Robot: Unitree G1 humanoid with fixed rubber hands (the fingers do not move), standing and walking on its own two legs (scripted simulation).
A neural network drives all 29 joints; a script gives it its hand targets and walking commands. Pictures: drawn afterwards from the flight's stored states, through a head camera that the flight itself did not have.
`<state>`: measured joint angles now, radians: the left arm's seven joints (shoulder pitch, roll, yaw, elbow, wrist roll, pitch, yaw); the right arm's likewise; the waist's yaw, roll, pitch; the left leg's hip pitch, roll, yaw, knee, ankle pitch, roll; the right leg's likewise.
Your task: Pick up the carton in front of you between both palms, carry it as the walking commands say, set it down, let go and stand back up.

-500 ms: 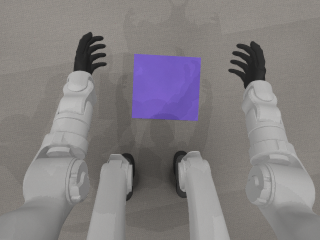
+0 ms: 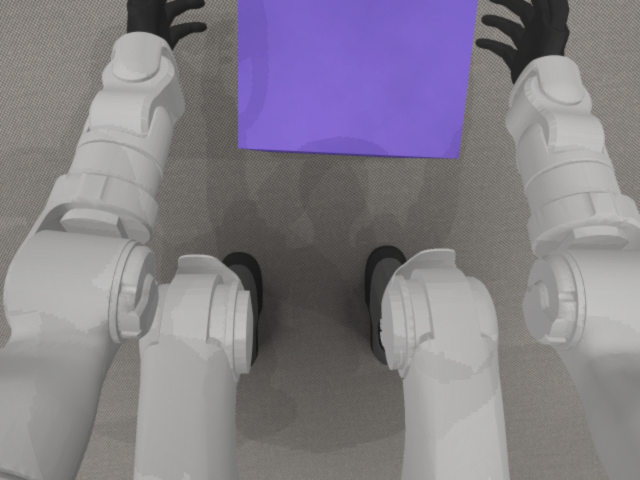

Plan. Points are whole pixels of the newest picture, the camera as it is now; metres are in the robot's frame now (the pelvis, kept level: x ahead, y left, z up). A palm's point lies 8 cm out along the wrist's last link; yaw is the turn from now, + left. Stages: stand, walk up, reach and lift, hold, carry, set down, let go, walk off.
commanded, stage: reach and lift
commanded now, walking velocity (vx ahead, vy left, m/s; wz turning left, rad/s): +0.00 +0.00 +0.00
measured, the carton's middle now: (344, 69) +0.52 -0.05 -0.27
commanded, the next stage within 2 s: none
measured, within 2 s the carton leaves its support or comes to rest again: leaves its support in 0.84 s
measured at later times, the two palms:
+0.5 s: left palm (171, 35) +0.54 +0.13 -0.20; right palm (507, 54) +0.51 -0.21 -0.20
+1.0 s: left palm (180, 21) +0.54 +0.11 -0.16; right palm (498, 37) +0.52 -0.19 -0.17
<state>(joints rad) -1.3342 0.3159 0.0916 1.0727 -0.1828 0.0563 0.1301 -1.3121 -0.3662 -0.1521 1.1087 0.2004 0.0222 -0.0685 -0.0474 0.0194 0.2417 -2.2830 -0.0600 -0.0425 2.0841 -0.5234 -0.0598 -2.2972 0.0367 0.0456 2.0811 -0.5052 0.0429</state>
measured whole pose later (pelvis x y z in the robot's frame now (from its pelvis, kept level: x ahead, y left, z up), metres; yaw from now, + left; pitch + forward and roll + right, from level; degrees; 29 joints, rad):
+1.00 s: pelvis +0.01 +0.00 -0.03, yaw +0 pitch +38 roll +0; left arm -1.29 0.20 0.13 0.98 -0.16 0.13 0.20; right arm -1.27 -0.25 -0.14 0.97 0.17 0.14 -0.16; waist -0.04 0.04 0.22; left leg -2.29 -0.10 -0.06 2.21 -0.57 -0.08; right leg -2.30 0.05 0.05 2.20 -0.55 0.06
